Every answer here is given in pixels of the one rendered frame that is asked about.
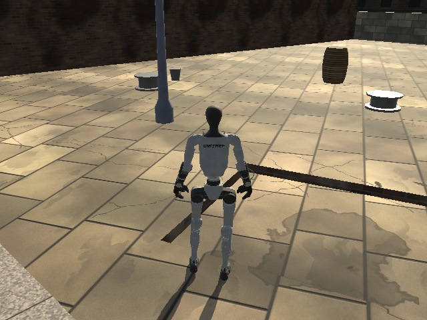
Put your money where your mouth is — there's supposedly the robot left forearm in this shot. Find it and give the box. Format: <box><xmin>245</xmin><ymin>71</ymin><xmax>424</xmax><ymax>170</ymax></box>
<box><xmin>175</xmin><ymin>161</ymin><xmax>189</xmax><ymax>188</ymax></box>

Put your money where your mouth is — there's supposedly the robot right forearm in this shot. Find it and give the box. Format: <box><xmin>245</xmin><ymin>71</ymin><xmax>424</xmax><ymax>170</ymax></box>
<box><xmin>240</xmin><ymin>161</ymin><xmax>252</xmax><ymax>187</ymax></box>

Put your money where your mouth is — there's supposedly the left robot hand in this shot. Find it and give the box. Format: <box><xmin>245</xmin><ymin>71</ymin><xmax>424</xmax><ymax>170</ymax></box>
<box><xmin>173</xmin><ymin>185</ymin><xmax>189</xmax><ymax>199</ymax></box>

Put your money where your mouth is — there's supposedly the humanoid robot torso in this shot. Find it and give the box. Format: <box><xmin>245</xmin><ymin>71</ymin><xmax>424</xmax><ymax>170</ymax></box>
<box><xmin>198</xmin><ymin>131</ymin><xmax>230</xmax><ymax>200</ymax></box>

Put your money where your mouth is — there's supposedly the right robot hand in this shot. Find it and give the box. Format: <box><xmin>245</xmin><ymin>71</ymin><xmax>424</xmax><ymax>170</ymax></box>
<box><xmin>237</xmin><ymin>185</ymin><xmax>252</xmax><ymax>199</ymax></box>

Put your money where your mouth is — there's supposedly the robot left upper arm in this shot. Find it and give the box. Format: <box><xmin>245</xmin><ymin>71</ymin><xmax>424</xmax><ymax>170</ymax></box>
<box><xmin>182</xmin><ymin>134</ymin><xmax>200</xmax><ymax>172</ymax></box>

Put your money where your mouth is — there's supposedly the robot right upper arm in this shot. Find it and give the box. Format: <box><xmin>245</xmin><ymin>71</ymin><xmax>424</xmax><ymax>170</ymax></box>
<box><xmin>228</xmin><ymin>134</ymin><xmax>246</xmax><ymax>171</ymax></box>

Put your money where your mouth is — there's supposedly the left robot foot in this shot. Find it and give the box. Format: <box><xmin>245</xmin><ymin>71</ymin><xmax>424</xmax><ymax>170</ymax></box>
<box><xmin>189</xmin><ymin>256</ymin><xmax>199</xmax><ymax>273</ymax></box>

